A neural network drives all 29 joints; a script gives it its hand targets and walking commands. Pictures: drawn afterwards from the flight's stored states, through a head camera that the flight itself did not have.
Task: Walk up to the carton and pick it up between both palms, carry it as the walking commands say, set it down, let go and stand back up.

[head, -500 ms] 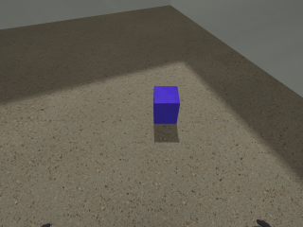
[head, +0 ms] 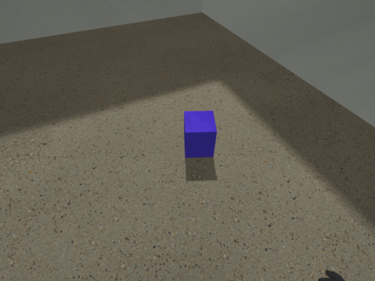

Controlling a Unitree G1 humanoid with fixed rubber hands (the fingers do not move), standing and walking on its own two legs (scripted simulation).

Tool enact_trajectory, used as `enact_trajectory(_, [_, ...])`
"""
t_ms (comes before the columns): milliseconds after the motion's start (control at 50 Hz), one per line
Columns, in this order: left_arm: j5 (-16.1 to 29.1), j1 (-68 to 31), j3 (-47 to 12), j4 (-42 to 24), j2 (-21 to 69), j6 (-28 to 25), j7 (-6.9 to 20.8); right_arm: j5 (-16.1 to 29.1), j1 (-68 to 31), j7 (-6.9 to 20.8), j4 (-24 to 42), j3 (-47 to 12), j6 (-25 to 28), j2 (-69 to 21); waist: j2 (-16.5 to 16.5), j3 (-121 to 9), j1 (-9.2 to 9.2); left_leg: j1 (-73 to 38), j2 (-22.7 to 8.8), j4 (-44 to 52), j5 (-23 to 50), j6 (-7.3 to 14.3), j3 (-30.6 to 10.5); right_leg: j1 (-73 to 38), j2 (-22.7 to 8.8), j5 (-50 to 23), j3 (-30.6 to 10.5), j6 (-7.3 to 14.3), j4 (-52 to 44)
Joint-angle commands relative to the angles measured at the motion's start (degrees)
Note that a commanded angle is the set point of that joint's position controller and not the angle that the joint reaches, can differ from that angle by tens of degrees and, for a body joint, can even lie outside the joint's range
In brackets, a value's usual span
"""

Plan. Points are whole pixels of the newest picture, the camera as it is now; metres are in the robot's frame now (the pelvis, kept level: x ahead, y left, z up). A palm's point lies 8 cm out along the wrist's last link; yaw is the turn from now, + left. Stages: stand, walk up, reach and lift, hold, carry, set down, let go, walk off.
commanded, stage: walk up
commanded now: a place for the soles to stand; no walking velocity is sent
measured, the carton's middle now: (198, 134) +1.17 -0.09 -0.65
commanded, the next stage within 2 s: none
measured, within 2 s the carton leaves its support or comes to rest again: neither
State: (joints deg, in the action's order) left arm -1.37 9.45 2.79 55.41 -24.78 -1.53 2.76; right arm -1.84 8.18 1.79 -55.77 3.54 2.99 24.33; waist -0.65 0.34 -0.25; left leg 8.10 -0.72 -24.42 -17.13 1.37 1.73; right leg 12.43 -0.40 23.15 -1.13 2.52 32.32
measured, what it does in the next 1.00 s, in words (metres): walks ahead: right foot, then left foot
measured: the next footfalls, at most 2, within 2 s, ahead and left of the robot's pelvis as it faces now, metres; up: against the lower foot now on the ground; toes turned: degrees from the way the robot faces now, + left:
right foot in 0.16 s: +0.12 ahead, -0.16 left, +0.00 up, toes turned -5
left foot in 0.54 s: +0.34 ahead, +0.08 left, +0.00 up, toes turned +0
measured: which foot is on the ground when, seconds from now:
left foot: down 0.00-0.16, up 0.18-0.52, down 0.54-0.88, up 0.90-1.00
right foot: up 0.00-0.14, down 0.16-0.56, up 0.58-0.86, down 0.88-1.00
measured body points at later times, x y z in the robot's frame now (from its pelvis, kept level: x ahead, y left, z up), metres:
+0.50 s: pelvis +0.15 -0.04 -0.01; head +0.17 -0.04 +0.44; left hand +0.21 +0.31 -0.09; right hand +0.29 -0.37 -0.08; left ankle +0.28 +0.08 -0.73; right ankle +0.08 -0.15 -0.74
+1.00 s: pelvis +0.35 -0.07 -0.02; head +0.36 -0.09 +0.43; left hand +0.49 +0.27 -0.07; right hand +0.40 -0.41 -0.12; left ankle +0.34 +0.07 -0.69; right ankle +0.39 -0.18 -0.74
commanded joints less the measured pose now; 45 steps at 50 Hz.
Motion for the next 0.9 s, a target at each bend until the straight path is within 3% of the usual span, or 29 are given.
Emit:
enact_trajectory(0, [-0.9,-8.7,3.2,-8.8,-10.9,-1.3,1.0,-0.4,7.2,0.0,4.2,6.4,1.3,18.0,7.8,7.3,5.93,-7.6,-23.3,16.4,-25.6,14.3,-26.5,27.5,-3.5,2.9,-3.5,-0.9,15.3])
enact_trajectory(20, [-0.8,-6.5,3.7,-9.1,-11.5,-1.4,1.4,-0.1,5.4,0.0,5.9,6.5,1.5,18.1,6.4,6.5,4.12,-5.7,-22.8,16.3,-23.9,13.7,-23.3,25.5,-4.6,3.0,-4.2,-1.4,15.2])
enact_trajectory(60, [-0.5,-3.7,3.7,-9.4,-11.0,-2.0,2.5,-0.6,1.3,0.5,9.0,6.2,1.6,17.1,9.0,5.6,2.12,0.0,-19.3,14.3,-17.9,11.4,-14.6,17.2,-5.1,3.2,-1.8,-1.7,8.7])
enact_trajectory(100, [-0.1,2.5,4.3,-7.9,-10.2,-2.3,2.9,-0.5,-1.9,1.2,11.0,5.6,1.3,15.7,9.0,3.2,-1.59,9.1,-13.9,8.9,-14.2,8.2,-5.8,0.8,-1.5,-5.1,4.6,-0.8,-0.4])
enact_trajectory(120, [-0.3,6.1,4.8,-6.9,-10.7,-2.5,2.6,-0.6,-1.4,1.4,11.3,4.9,0.9,13.9,5.5,2.0,-3.08,14.5,-10.6,1.4,-15.4,6.6,-2.2,-8.2,1.7,-6.3,7.0,-0.8,-2.5])
enact_trajectory(140, [-0.2,12.9,5.9,-5.9,-12.8,-2.9,1.8,-0.7,0.2,1.6,11.9,3.9,0.6,12.0,-2.8,-1.0,-6.21,22.0,-6.8,-13.2,-13.6,5.0,2.0,-19.7,1.6,-2.1,4.6,0.1,-5.3])
enact_trajectory(160, [-0.3,19.4,7.6,-7.3,-19.6,-3.2,0.8,0.6,-2.3,2.0,15.5,2.0,0.7,7.2,-21.5,-1.7,-10.10,35.1,1.4,-34.1,-17.0,1.3,5.8,-22.5,-16.4,20.9,-28.4,6.2,-21.2])
enact_trajectory(180, [0.2,15.2,7.5,-9.5,-21.5,-3.4,0.4,0.4,-1.0,1.4,15.1,1.8,0.4,10.2,-10.1,3.0,-6.76,37.1,-0.1,-40.1,-12.5,1.5,-7.6,-14.0,-22.3,25.7,-40.9,11.3,-25.2])
enact_trajectory(200, [1.0,12.0,6.9,-10.9,-19.7,-3.5,0.3,1.1,0.9,1.2,13.9,3.0,0.4,13.7,-1.8,5.0,-3.62,34.6,-2.7,-40.7,-7.4,0.7,-9.0,-9.7,-21.9,22.6,-35.4,12.6,-23.0])
enact_trajectory(220, [1.3,9.4,6.5,-11.9,-17.8,-3.6,0.1,1.5,3.9,1.4,12.4,3.5,0.6,14.7,-0.4,5.6,-1.63,31.9,-4.4,-38.4,-3.5,-0.3,-7.7,-7.3,-19.9,15.8,-29.0,12.1,-22.0])
enact_trajectory(260, [1.0,7.9,5.7,-13.4,-15.5,-4.1,-0.2,1.0,7.6,1.9,11.3,3.8,0.7,14.3,-4.7,6.2,-0.18,27.5,-6.4,-30.7,-0.4,-1.8,-5.8,-3.7,-15.0,1.8,-17.9,10.6,-21.3])
enact_trajectory(280, [0.7,8.5,5.6,-14.2,-15.1,-4.3,-0.2,0.8,7.8,2.4,11.7,3.7,0.6,13.4,-5.8,4.9,-0.42,25.0,-5.9,-27.7,-0.5,-2.0,-4.2,-3.0,-13.8,-5.1,-13.9,10.6,-20.2])
enact_trajectory(320, [0.6,10.8,5.6,-15.3,-15.1,-4.4,-0.1,0.6,5.9,3.0,13.5,3.4,0.4,11.8,-6.6,4.0,-1.49,22.6,-5.4,-21.8,-0.1,-2.0,-1.9,-2.7,-13.1,-8.9,-10.4,11.0,-19.0])
enact_trajectory(420, [0.9,12.9,5.7,-17.5,-16.4,-4.3,0.2,0.6,0.4,3.8,17.8,3.7,1.0,10.4,-7.0,6.1,-2.98,18.1,-3.7,-12.2,6.6,-0.9,1.0,0.5,-12.5,-3.5,-9.0,10.1,-17.9])
enact_trajectory(460, [1.1,12.0,5.3,-18.2,-16.4,-4.1,0.0,0.7,1.3,3.7,18.4,4.1,1.4,10.2,-6.4,5.8,-1.55,13.2,-2.3,-9.9,7.2,-0.3,2.3,2.4,-13.0,-8.6,-8.0,9.5,-15.0])
enact_trajectory(500, [1.5,11.5,4.3,-18.7,-14.8,-3.9,-0.2,0.2,6.3,3.0,17.7,4.7,2.0,11.2,-2.9,2.4,1.84,1.5,0.9,-5.2,5.4,1.6,3.8,5.4,-10.8,-19.5,-4.4,7.1,-4.6])
enact_trajectory(520, [1.9,12.6,3.3,-19.2,-12.6,-3.8,-0.4,-0.3,13.6,2.2,16.3,5.6,2.5,13.5,2.3,-3.2,5.21,-10.0,-0.7,-2.9,2.4,4.1,0.2,9.0,-7.4,-24.4,-1.2,4.8,9.3])
enact_trajectory(540, [2.9,14.4,2.1,-21.2,-8.7,-3.9,-0.7,-1.1,19.3,1.4,17.4,6.7,2.9,18.9,14.7,-11.4,7.41,-20.7,-17.3,2.2,-11.0,10.8,-25.5,20.9,-0.7,-11.3,2.2,0.9,30.9])
enact_trajectory(560, [1.3,14.4,3.5,-20.4,-12.6,-3.7,-1.2,1.2,17.7,1.2,18.1,7.3,2.7,20.5,11.8,-8.1,6.51,-14.6,-24.2,9.9,-13.8,15.0,-40.2,27.7,3.4,6.2,-3.1,0.1,38.4])
enact_trajectory(580, [0.9,12.9,3.8,-19.5,-14.7,-3.4,-1.3,2.3,14.9,1.1,17.9,7.1,2.5,19.0,4.9,-3.5,4.97,-8.4,-23.8,9.1,-15.3,15.7,-33.6,27.7,-0.2,3.5,-6.6,0.1,39.7])
enact_trajectory(600, [1.0,13.6,3.8,-18.4,-14.3,-3.5,-0.9,2.1,12.6,1.0,18.4,6.2,2.4,17.1,4.5,-0.1,2.96,-3.2,-20.8,9.5,-14.5,14.4,-27.0,26.6,-1.9,1.2,-6.2,-0.2,36.3])
enact_trajectory(640, [0.7,15.0,3.8,-16.2,-13.5,-3.4,0.0,1.6,9.3,0.8,19.3,5.3,2.3,15.4,9.1,3.2,0.88,5.7,-15.9,11.2,-11.4,11.2,-15.2,21.2,-4.4,-0.1,-3.2,-1.6,25.9])
enact_trajectory(660, [0.6,15.6,3.9,-15.4,-12.7,-3.3,0.6,1.1,8.9,0.9,19.6,5.2,2.4,15.4,10.3,3.0,0.89,7.9,-14.6,11.0,-8.6,11.7,-12.2,18.3,-3.9,-0.2,-1.0,-2.1,22.8])
enact_trajectory(700, [0.4,13.6,4.1,-16.0,-11.2,-3.2,1.3,0.9,9.9,1.4,20.1,5.2,2.6,15.8,10.3,2.8,1.50,9.0,-14.7,10.7,-8.2,12.7,-10.8,16.1,-3.8,-1.0,0.7,-2.0,16.9])
enact_trajectory(760, [0.2,10.5,4.3,-16.9,-10.3,-3.6,1.7,0.8,9.2,2.0,20.7,5.5,2.8,16.9,10.3,3.2,1.54,11.8,-13.9,10.0,-12.5,11.3,-9.0,11.4,-3.0,-6.3,3.2,-1.4,8.2])
enact_trajectory(800, [0.2,11.1,4.7,-16.4,-10.3,-3.9,1.7,1.0,7.8,2.1,21.0,5.3,2.4,16.7,8.9,2.8,0.22,15.3,-13.3,7.5,-14.9,9.6,-7.6,4.4,-1.7,-10.8,4.9,-1.0,3.9])
enact_trajectory(840, [0.1,14.3,5.3,-15.4,-11.7,-4.4,1.2,0.9,7.9,2.1,20.7,4.2,2.0,14.7,4.5,1.4,-2.21,19.7,-10.5,-0.9,-16.5,7.1,-4.8,-5.0,0.7,-8.4,5.9,-0.4,1.4])
enact_trajectory(860, [0.1,19.0,5.9,-14.4,-13.2,-4.8,0.5,0.7,8.5,2.0,20.6,3.3,1.8,12.8,-1.1,0.2,-4.88,24.5,-7.9,-11.3,-16.2,5.3,-2.0,-12.2,-1.0,-3.1,1.8,0.3,-2.5])
enact_trajectory(880, [-0.1,21.8,7.1,-15.5,-18.8,-5.2,-0.3,1.4,8.5,2.0,22.4,1.9,1.8,8.8,-14.4,-2.1,-6.58,33.6,-1.9,-32.1,-15.6,1.5,3.7,-17.1,-18.0,14.5,-26.6,6.2,-14.3])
